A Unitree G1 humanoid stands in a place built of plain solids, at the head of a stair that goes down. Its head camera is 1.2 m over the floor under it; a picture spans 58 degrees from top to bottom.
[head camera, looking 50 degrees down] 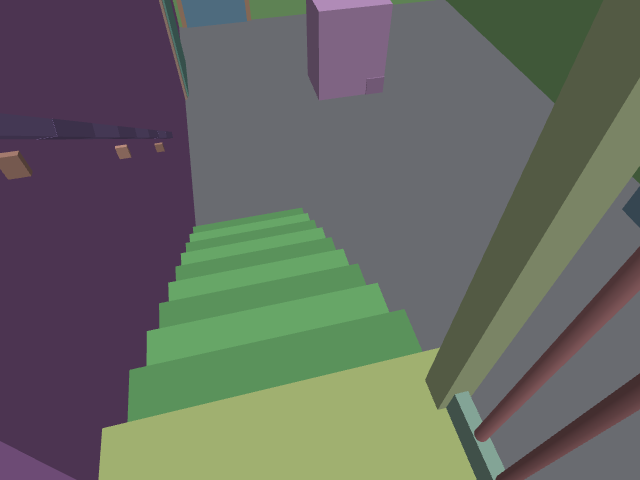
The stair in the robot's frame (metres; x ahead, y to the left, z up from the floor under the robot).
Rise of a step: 0.18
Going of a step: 0.25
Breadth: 0.98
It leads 14 degrees to the left of straight ahead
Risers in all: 10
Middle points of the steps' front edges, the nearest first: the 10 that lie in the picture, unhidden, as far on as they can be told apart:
0.47 0.10 0.00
0.71 0.16 -0.18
0.95 0.22 -0.36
1.19 0.28 -0.54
1.43 0.34 -0.71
1.67 0.40 -0.89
1.91 0.46 -1.07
2.15 0.52 -1.25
2.39 0.58 -1.43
2.62 0.63 -1.61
